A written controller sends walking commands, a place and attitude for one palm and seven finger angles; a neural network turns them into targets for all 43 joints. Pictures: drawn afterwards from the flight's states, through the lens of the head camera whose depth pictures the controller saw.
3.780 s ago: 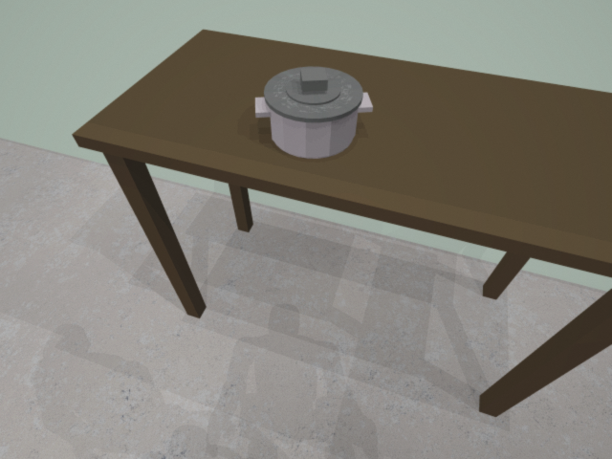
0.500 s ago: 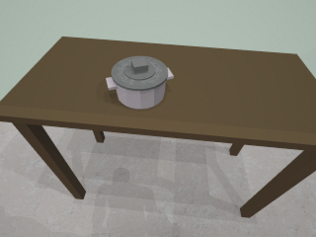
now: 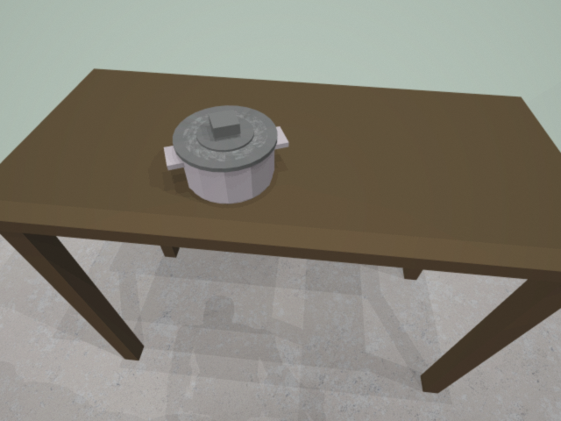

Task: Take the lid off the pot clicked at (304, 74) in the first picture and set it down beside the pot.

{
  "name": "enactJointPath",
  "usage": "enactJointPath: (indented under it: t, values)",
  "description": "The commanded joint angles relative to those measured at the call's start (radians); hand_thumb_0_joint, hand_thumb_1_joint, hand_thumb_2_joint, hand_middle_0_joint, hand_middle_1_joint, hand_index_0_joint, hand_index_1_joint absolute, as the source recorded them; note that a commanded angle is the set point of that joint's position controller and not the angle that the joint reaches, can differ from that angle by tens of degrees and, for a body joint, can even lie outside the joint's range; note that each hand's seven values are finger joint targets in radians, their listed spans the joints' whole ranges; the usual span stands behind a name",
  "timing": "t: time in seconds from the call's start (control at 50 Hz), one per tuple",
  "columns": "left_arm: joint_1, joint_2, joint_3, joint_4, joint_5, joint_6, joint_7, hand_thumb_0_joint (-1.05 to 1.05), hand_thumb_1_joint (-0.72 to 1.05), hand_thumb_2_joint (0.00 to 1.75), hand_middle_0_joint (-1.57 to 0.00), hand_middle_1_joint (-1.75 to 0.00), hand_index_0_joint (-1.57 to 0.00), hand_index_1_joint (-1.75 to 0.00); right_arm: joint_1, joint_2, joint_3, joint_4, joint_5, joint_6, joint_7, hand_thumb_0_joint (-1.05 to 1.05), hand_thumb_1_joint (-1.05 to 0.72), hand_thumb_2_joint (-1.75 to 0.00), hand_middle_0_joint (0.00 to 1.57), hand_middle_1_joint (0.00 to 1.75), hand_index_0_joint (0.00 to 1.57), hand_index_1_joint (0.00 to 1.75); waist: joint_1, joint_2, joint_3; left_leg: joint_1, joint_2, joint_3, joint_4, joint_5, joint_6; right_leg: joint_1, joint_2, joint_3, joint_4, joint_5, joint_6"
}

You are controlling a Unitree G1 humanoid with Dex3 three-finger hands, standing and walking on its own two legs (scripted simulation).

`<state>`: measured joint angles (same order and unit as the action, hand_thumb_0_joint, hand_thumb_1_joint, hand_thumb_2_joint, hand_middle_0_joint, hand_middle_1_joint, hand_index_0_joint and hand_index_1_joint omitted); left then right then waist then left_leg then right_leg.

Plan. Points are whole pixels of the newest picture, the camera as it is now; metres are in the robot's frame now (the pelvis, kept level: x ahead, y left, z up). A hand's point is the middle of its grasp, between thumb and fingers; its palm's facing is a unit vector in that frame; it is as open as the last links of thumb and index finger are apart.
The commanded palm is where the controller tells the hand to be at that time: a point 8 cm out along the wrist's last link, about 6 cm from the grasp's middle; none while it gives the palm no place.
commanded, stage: look again from close up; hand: left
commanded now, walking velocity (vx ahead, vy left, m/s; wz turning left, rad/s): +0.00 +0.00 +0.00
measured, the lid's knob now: (224, 123) +0.54 +0.13 +0.14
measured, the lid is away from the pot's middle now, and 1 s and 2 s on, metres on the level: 0.00 0.00 0.00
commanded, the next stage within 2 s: lift the closed hand beside the body in 0.54 s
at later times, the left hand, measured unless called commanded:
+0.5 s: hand out of the picture +0.01 +0.16 -0.18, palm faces +0.02 -0.98 -0.17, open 7.4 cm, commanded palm none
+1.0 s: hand (140, 413) +0.14 +0.19 -0.02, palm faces +0.23 -0.94 -0.23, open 5.0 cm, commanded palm +0.08 +0.24 +0.02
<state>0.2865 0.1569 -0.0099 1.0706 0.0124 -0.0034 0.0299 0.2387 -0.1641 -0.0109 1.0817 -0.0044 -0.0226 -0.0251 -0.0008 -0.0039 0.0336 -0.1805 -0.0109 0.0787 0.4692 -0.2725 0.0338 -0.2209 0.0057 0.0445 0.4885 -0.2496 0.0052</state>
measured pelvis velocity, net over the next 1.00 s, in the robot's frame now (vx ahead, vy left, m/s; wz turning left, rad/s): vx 0.00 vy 0.00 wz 0.06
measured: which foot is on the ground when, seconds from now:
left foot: down 0.00-1.00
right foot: down 0.00-1.00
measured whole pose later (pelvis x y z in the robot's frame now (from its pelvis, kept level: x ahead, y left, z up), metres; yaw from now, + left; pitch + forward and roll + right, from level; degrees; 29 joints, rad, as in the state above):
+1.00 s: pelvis +0.00 +0.00 +0.00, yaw +3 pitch -3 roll +0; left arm 0.59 0.18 0.02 -0.01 -0.01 -0.06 0.07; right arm 0.15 -0.22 -0.03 0.58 0.03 -0.21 -0.01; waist 0.02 0.02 -0.03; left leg -0.17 -0.02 0.02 0.50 -0.29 0.03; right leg -0.18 -0.01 -0.01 0.49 -0.27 0.00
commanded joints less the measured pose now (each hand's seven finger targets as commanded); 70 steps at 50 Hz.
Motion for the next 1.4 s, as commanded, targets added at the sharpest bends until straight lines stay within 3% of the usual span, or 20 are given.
enactJointPath:
  t: [0.0,0.6,0.62,0.64,0.66,0.68,0.7,0.72,0.78,0.8,0.82,0.9,0.92,1.04,1.1,1.12,1.2,1.28,1.3,1.38]
  values:
    - [0.066,0.112,0.024,-0.033,-0.002,-0.019,0.007,0.0,0.9,0.9,-0.2,-0.3,-0.2,-0.3,0.045,-0.087,-0.016,-0.03,-0.002,-0.01,-0.01,0.0,-0.9,-0.9,0.2,0.3,0.2,0.3,0.003,-0.02,0.007,0.019,0.105,-0.121,-0.084,0.142,0.003,-0.028,-0.093,0.103,-0.087,0.196,-0.052]
    - [0.082,0.093,0.022,-0.006,-0.003,-0.024,0.007,0.0,0.9,0.9,-0.2,-0.3,-0.2,-0.3,0.078,-0.062,-0.01,0.019,-0.002,-0.011,-0.011,0.0,-0.9,-0.9,0.2,0.3,0.2,0.3,0.009,-0.02,0.032,0.013,0.113,-0.128,-0.114,0.123,0.001,-0.008,-0.085,0.082,-0.115,0.148,-0.047]
    - [0.141,0.113,0.022,0.032,0.012,-0.038,0.047,0.0,0.9,0.9,-0.2,-0.3,-0.2,-0.3,-0.024,-0.114,-0.01,-0.058,0.005,-0.017,-0.002,0.0,-0.9,-0.9,0.2,0.3,0.2,0.3,0.034,0.015,0.039,-0.048,0.117,-0.077,0.084,0.208,-0.029,0.004,-0.151,0.102,-0.105,0.466,-0.028]
    - [-0.546,0.271,0.012,-1.223,-0.11,-0.196,0.06,0.0,0.9,0.9,-0.24,-0.35,-0.24,-0.35,0.005,-0.227,-0.009,-0.392,0.073,-0.187,-0.004,0.0,-0.9,-0.9,0.2,0.3,0.2,0.3,0.005,0.122,-0.443,0.148,0.015,-0.125,-0.078,0.209,-0.033,0.152,-0.073,0.019,-0.032,0.321,-0.044]
    - [-0.163,0.26,0.058,-1.073,-0.035,-0.126,0.115,0.0,0.9,0.9,-0.29,-0.4,-0.29,-0.4,-0.07,-0.17,0.005,-0.352,0.072,-0.255,-0.051,0.0,-0.9,-0.9,0.2,0.3,0.2,0.3,0.028,0.281,-0.439,0.2,0.048,-0.115,-0.074,0.266,-0.025,0.087,-0.029,-0.002,0.001,0.193,-0.066]
    - [0.083,0.038,-0.057,-0.928,-0.044,-0.019,0.13,0.0,0.9,0.9,-0.33,-0.44,-0.33,-0.44,-0.088,-0.144,0.011,-0.326,0.083,-0.274,-0.051,0.0,-0.9,-0.9,0.2,0.3,0.2,0.3,0.02,0.254,-0.275,0.127,0.048,-0.123,-0.095,0.242,-0.043,0.05,-0.036,-0.063,-0.031,0.134,-0.05]
    - [0.163,-0.058,-0.144,-0.869,-0.048,0.028,0.129,0.0,0.9,0.9,-0.38,-0.49,-0.38,-0.49,-0.078,-0.163,0.007,-0.34,0.079,-0.284,-0.032,0.0,-0.9,-0.9,0.2,0.3,0.2,0.3,0.004,0.151,-0.133,0.072,0.047,-0.133,-0.102,0.175,-0.042,0.017,-0.032,-0.089,-0.06,0.116,-0.039]
    - [0.135,-0.043,-0.13,-0.866,-0.031,0.018,0.128,0.0,0.9,0.9,-0.42,-0.54,-0.42,-0.54,-0.075,-0.166,0.006,-0.361,0.056,-0.296,-0.021,0.0,-0.9,-0.9,0.2,0.3,0.2,0.3,0.004,0.041,-0.033,0.038,0.04,-0.139,-0.107,0.14,-0.032,0.003,-0.016,-0.105,-0.079,0.094,-0.035]
    - [0.329,0.045,0.003,-0.802,-0.001,-0.008,0.098,0.0,0.9,0.9,-0.55,-0.68,-0.55,-0.68,-0.104,-0.178,-0.045,-0.437,0.028,-0.267,0.008,0.0,-0.9,-0.9,0.2,0.3,0.2,0.3,0.044,-0.158,0.05,-0.059,0.043,-0.129,-0.1,0.113,-0.024,-0.026,-0.015,-0.118,-0.088,0.029,-0.024]
    - [0.431,0.09,0.075,-0.832,-0.012,-0.023,0.091,0.0,0.9,0.9,-0.6,-0.73,-0.6,-0.73,-0.128,-0.175,-0.058,-0.475,0.033,-0.255,0.014,0.0,-0.9,-0.9,0.2,0.3,0.2,0.3,0.07,-0.153,0.028,-0.069,0.044,-0.117,-0.101,0.114,-0.032,0.006,-0.018,-0.119,-0.089,0.026,-0.029]
    - [0.441,0.103,0.079,-0.938,-0.014,-0.042,0.077,0.0,0.9,0.9,-0.64,-0.78,-0.64,-0.78,-0.14,-0.166,-0.052,-0.519,0.034,-0.248,0.019,0.0,-0.9,-0.9,0.2,0.3,0.2,0.3,0.076,-0.132,0.018,-0.07,0.034,-0.104,-0.1,0.113,-0.034,0.024,-0.019,-0.109,-0.083,0.027,-0.03]
    - [0.371,0.176,0.153,-1.205,-0.028,-0.099,0.061,0.0,0.9,0.9,-0.82,-0.97,-0.82,-0.97,-0.162,-0.154,-0.05,-0.623,0.034,-0.222,0.009,0.0,-0.9,-0.9,0.2,0.3,0.2,0.3,0.053,-0.018,0.02,-0.056,0.027,-0.076,-0.082,0.077,-0.03,-0.003,-0.018,-0.088,-0.097,0.024,-0.026]
    - [0.329,0.146,0.12,-1.256,-0.027,-0.109,0.055,0.0,0.9,0.9,-0.86,-1.02,-0.86,-1.02,-0.156,-0.146,-0.04,-0.64,0.031,-0.217,0.004,0.0,-0.9,-0.9,0.2,0.3,0.2,0.3,0.041,0.019,0.026,-0.053,0.019,-0.072,-0.076,0.069,-0.028,-0.018,-0.017,-0.084,-0.098,0.024,-0.025]
    - [0.305,0.163,0.128,-1.471,-0.034,-0.133,0.045,0.0,0.9,0.9,-1.12,-1.31,-1.12,-1.31,-0.128,-0.139,-0.026,-0.693,0.015,-0.203,-0.017,0.0,-0.9,-0.9,0.2,0.3,0.2,0.3,0.028,0.076,-0.055,0.008,0.014,-0.07,-0.041,0.109,-0.012,-0.016,-0.013,-0.078,-0.092,0.073,-0.02]
    - [0.335,0.2,0.182,-1.516,-0.038,-0.122,0.051,0.0,0.9,0.9,-1.26,-1.45,-1.26,-1.45,-0.133,-0.144,-0.024,-0.691,0.01,-0.196,-0.023,0.0,-0.9,-0.9,0.2,0.3,0.2,0.3,0.032,0.047,-0.089,0.022,0.013,-0.069,-0.022,0.163,-0.01,0.004,-0.008,-0.084,-0.091,0.129,-0.017]
    - [0.322,0.177,0.157,-1.545,-0.037,-0.123,0.048,0.0,0.9,0.9,-1.3,-1.5,-1.3,-1.5,-0.137,-0.138,-0.017,-0.695,0.009,-0.197,-0.026,0.0,-0.9,-0.9,0.2,0.3,0.2,0.3,0.031,0.061,-0.079,0.023,0.012,-0.072,-0.026,0.17,-0.009,0.007,-0.011,-0.085,-0.091,0.135,-0.017]
    - [0.369,0.23,0.236,-1.553,-0.04,-0.107,0.056,0.0,0.9,0.9,-1.3,-1.5,-1.3,-1.5,-0.16,-0.136,-0.02,-0.68,0.009,-0.19,-0.036,0.0,-0.9,-0.9,0.2,0.3,0.2,0.3,0.05,0.016,-0.081,0.028,0.017,-0.075,-0.029,0.188,-0.006,0.031,-0.01,-0.088,-0.101,0.147,-0.014]
    - [0.398,0.25,0.266,-1.629,-0.037,-0.112,0.062,0.0,0.9,0.9,-1.3,-1.5,-1.3,-1.5,-0.171,-0.118,-0.01,-0.663,0.007,-0.206,-0.042,0.0,-0.9,-0.9,0.2,0.3,0.2,0.3,0.069,0.077,-0.101,0.049,0.018,-0.082,-0.041,0.253,-0.007,0.072,-0.017,-0.092,-0.091,0.189,-0.017]
    - [0.423,0.271,0.301,-1.63,-0.039,-0.11,0.064,0.0,0.9,0.9,-1.3,-1.5,-1.3,-1.5,-0.186,-0.121,-0.015,-0.657,0.01,-0.207,-0.038,0.0,-0.9,-0.9,0.2,0.3,0.2,0.3,0.076,0.05,-0.101,0.046,0.02,-0.084,-0.038,0.264,-0.009,0.077,-0.013,-0.094,-0.094,0.197,-0.017]
    - [0.437,0.243,0.283,-1.613,-0.035,-0.116,0.059,0.0,0.9,0.9,-1.3,-1.5,-1.3,-1.5,-0.192,-0.117,-0.019,-0.643,0.014,-0.207,-0.043,0.0,-0.9,-0.9,0.2,0.3,0.2,0.3,0.072,0.013,-0.049,0.042,0.026,-0.08,-0.048,0.252,-0.005,0.053,-0.014,-0.096,-0.106,0.178,-0.009]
